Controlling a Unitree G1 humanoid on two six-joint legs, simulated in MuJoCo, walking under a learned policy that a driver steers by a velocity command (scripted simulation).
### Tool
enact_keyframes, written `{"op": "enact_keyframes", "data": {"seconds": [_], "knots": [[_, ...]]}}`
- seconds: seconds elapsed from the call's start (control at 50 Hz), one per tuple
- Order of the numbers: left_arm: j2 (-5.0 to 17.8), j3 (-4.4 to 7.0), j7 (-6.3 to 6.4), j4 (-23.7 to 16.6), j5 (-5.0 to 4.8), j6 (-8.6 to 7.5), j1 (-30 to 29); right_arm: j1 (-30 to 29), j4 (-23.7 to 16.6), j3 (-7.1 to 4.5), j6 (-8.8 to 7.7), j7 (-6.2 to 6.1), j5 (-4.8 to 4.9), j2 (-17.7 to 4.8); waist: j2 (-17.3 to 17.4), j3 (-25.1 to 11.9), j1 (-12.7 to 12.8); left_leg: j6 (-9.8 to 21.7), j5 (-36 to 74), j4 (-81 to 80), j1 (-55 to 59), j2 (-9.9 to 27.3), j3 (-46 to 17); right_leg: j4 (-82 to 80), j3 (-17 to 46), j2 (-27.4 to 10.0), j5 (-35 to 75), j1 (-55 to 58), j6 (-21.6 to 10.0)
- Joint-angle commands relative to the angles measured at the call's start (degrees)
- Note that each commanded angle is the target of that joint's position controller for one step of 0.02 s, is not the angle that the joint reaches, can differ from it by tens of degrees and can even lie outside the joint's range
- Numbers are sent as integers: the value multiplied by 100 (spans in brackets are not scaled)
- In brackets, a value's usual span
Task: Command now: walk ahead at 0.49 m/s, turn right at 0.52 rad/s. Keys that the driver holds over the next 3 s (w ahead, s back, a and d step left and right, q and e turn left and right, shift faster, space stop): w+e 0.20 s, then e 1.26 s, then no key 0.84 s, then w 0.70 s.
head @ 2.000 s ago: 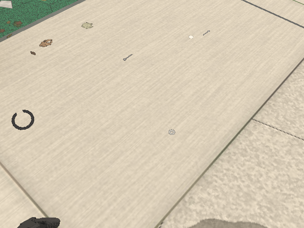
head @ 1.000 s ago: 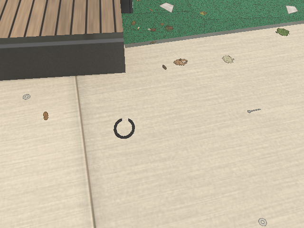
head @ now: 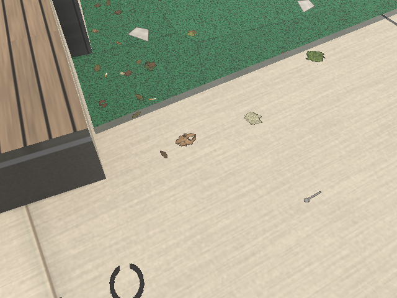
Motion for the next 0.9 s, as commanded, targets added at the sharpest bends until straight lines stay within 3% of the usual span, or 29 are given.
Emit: {"op": "enact_keyframes", "data": {"seconds": [0.02,0.04,0.06,0.08,0.1,0.12,0.14,0.16,0.18,0.2,0.24,0.3,0.34,0.4,0.44,0.48,0.5,0.52,0.54,0.56,0.58,0.6,0.64,0.66,0.7,0.76,0.86,0.9], "knots": [[678,238,-58,-576,-11,-40,-22,-139,-314,-305,93,-84,74,-1250,682,-163,422,689,6277,999,129,1739,-250,-36,-495,481,-818,538,-346],[910,370,-29,-450,-27,-15,651,-207,-335,-312,139,-101,89,-1307,712,-538,815,599,6683,1952,-58,1642,-186,-151,-570,720,-928,1431,-516],[1238,560,62,-227,-30,21,1613,-286,-373,-262,133,-120,101,-1229,537,-1009,1347,386,6013,3343,-882,1404,-89,-560,-350,829,-586,2995,-757],[1877,714,181,-130,-36,59,2014,168,-611,-57,44,-81,-120,-564,-796,-1569,1069,44,1861,5507,-3226,708,-165,-570,2003,-527,-679,5178,-1481],[1873,641,146,-344,-31,-39,1885,163,-769,82,-189,14,-103,-382,-1004,-2484,869,-82,-1319,6830,-4630,-254,-1536,-1675,5005,-1496,-1669,6124,-2368],[1414,509,113,-347,23,-105,1827,-575,-918,-50,-348,100,129,-878,-396,-2085,1184,52,-912,6953,-5228,105,-2126,-2062,4540,-1399,-1826,5880,-1991],[1235,453,116,-328,30,-156,1563,-849,-1048,-19,-426,116,205,-852,-157,-1294,1013,162,-401,6535,-5329,341,-2040,-2105,3740,-1199,-1536,5046,-1752],[1083,402,125,-377,17,-176,1154,-851,-995,-14,-449,65,88,-804,290,-792,703,148,-41,5972,-5068,591,-1992,-2122,3087,-943,-876,4134,-1549],[902,343,150,-462,61,-189,865,-762,-938,-61,-406,31,-28,-873,218,-596,490,97,196,5547,-4648,755,-1998,-2201,2628,-740,-261,3494,-1454],[851,317,173,-546,109,-191,735,-647,-919,-80,-328,36,-63,-879,84,-535,350,32,340,5382,-4330,813,-2005,-2320,2440,-605,46,3091,-1434],[957,345,232,-545,104,-207,660,-598,-920,-62,-194,9,-147,-756,63,-421,243,-212,435,4997,-4115,757,-1842,-2312,1997,-497,1560,2571,-1462],[1170,415,373,-435,74,-124,793,-996,-1042,28,-105,-39,-194,-521,-18,-365,311,-458,1181,3832,-3881,457,-1631,-2030,1287,-83,2704,2079,-1194],[1173,427,447,-376,16,-2,914,-1348,-1098,85,-101,-9,-158,-411,-241,-535,481,-479,1981,2909,-3489,187,-1579,-1805,1128,172,2412,1994,-916],[1178,439,504,-295,-4,138,1114,-1739,-1203,64,-83,66,-65,-510,-415,-679,660,-452,2426,2098,-3257,-62,-1706,-1531,1580,74,1562,2249,-718],[1100,430,533,-304,1,187,1088,-1726,-1219,-12,-99,94,-72,-693,-472,-699,601,-352,2177,1724,-3212,-79,-1930,-1172,2065,-55,1176,2589,-652],[1011,412,562,-410,13,200,826,-1417,-1154,-94,-165,105,-100,-824,-592,-707,372,-157,2137,1304,-2918,-23,-1982,-660,2408,-29,949,2766,-518],[882,373,556,-482,15,189,717,-1139,-1106,-126,-216,81,-155,-888,-503,-839,208,14,2854,879,-2335,175,-1960,-147,2315,242,680,2665,-322],[547,260,546,-620,112,162,811,-772,-1128,-178,-225,22,-270,-1195,226,-1469,168,409,4533,1091,-1048,1233,-2807,1186,1846,682,-763,2064,-38],[322,187,523,-581,80,151,1974,-737,-1135,-170,-126,-1,-414,-1332,1739,-2023,724,1576,6026,1177,372,2672,-4689,2609,1378,1436,-4257,645,309],[993,297,488,-397,29,193,2338,-780,-1132,-176,-24,11,-179,-1101,1606,-2216,724,1877,4483,1040,203,2930,-5335,3431,1301,901,-3956,287,512],[1356,420,507,-358,-26,298,1738,-1006,-1282,-67,49,-22,-124,-699,1044,-1602,481,1613,3548,955,-257,2439,-4443,3763,1128,687,-3462,75,673],[1368,450,548,-408,-22,409,1338,-1178,-1301,-7,143,-41,-153,-552,721,-1273,436,1354,2793,834,-759,2064,-3789,3738,949,556,-3073,28,747],[1154,423,566,-542,-18,558,1092,-1478,-1287,6,261,-86,-173,-623,854,-676,520,1221,2163,467,-1801,1614,-2988,3466,725,377,-2635,306,801],[973,379,560,-567,-18,575,1119,-1486,-1253,-19,278,-110,-209,-681,971,-584,535,1203,2137,324,-2054,1448,-2625,3199,549,384,-2487,521,794],[776,320,560,-625,6,548,1067,-1408,-1178,-49,293,-141,-211,-708,1051,-690,470,1346,2443,256,-1908,1495,-2329,2720,385,337,-2414,627,799],[718,271,513,-744,50,512,812,-1419,-1114,-110,327,-158,-161,-839,979,-920,376,1480,2577,254,-1671,1750,-2113,1994,341,113,-2179,846,737],[815,288,375,-833,41,532,675,-1471,-1016,-192,417,-94,-78,-1054,1085,-842,341,1374,2059,256,-1755,1892,-1747,876,35,114,-1951,1495,504],[815,317,320,-812,48,538,799,-1506,-957,-210,445,-76,5,-1108,1043,-825,474,1189,1935,499,-1736,1909,-1609,104,-108,198,-1663,1859,323]]}}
